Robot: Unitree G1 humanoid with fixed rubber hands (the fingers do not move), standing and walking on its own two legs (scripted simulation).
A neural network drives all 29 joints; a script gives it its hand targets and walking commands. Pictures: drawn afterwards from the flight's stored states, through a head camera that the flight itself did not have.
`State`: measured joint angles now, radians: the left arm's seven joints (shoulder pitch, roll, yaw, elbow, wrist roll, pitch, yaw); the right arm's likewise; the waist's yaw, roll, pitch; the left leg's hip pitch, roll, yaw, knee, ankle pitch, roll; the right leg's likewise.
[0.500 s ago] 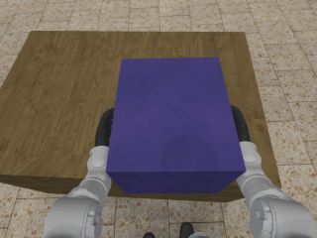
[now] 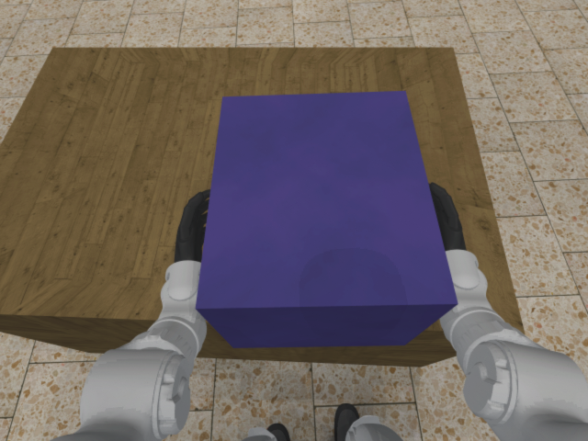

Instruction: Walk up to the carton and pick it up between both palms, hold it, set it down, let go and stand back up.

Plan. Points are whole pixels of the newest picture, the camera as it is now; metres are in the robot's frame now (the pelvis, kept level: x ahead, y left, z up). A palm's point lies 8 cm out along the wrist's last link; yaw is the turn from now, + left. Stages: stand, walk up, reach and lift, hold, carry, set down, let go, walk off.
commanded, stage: set down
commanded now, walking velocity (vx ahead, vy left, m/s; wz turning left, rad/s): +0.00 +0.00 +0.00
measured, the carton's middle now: (316, 224) +0.43 -0.03 -0.05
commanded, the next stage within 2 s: none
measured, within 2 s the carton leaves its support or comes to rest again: rests again in 0.28 s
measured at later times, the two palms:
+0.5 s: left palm (176, 224) +0.43 +0.17 +0.00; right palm (463, 210) +0.42 -0.23 +0.00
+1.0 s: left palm (167, 223) +0.42 +0.17 +0.03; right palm (487, 203) +0.41 -0.25 +0.03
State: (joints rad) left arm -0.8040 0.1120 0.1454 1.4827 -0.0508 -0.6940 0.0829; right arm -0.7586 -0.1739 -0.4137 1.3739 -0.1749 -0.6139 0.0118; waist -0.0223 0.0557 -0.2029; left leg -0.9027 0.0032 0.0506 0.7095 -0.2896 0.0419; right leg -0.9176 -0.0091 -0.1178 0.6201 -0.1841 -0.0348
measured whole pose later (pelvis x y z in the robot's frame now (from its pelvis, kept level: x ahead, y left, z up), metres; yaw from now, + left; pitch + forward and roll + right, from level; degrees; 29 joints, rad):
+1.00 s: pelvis -0.03 -0.03 -0.02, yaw +0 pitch +26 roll +0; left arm -0.88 0.30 -0.07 1.22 -0.31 -0.26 0.04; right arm -0.87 -0.30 0.03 1.22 0.35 -0.24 0.00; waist -0.03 -0.02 -0.27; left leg -0.99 0.03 0.04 0.86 -0.32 0.00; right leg -1.03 0.00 -0.13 0.80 -0.23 -0.08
